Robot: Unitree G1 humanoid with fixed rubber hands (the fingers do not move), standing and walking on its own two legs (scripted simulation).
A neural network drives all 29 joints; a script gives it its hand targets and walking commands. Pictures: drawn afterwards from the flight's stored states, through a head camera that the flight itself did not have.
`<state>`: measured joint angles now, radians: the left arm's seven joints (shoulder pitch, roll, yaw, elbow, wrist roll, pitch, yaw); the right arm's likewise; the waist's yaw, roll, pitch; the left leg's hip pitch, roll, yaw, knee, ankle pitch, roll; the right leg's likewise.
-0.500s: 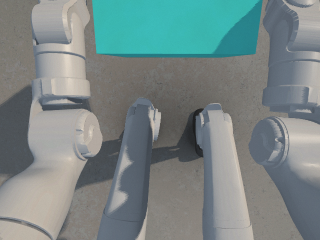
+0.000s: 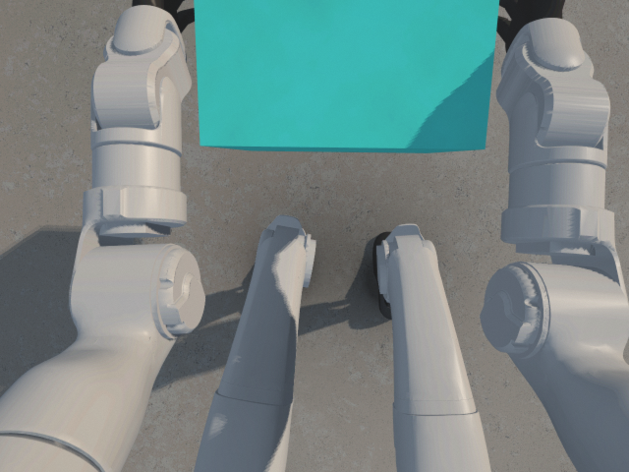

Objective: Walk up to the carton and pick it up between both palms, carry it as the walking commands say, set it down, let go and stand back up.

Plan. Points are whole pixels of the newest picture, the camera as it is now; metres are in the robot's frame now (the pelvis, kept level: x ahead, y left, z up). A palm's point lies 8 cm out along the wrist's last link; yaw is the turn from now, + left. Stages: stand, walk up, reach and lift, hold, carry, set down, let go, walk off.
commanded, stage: reach and lift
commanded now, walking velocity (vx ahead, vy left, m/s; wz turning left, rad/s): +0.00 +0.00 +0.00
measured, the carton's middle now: (341, 53) +0.52 +0.03 -0.13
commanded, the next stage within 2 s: none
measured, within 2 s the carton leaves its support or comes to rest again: neither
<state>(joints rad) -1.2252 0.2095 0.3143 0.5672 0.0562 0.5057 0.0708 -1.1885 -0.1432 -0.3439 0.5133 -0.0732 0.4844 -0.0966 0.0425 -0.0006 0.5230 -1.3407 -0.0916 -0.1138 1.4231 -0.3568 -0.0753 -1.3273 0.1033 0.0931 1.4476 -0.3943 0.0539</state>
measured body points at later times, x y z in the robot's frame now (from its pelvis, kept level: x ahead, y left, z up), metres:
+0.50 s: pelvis +0.02 +0.00 +0.07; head +0.29 +0.01 +0.42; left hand +0.51 +0.19 +0.01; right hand +0.51 -0.15 +0.00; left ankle +0.17 +0.14 -0.56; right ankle +0.15 -0.13 -0.56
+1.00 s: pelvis +0.06 -0.01 +0.12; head +0.22 +0.00 +0.54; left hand +0.47 +0.19 +0.10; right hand +0.48 -0.15 +0.09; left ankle +0.17 +0.14 -0.56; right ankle +0.15 -0.13 -0.56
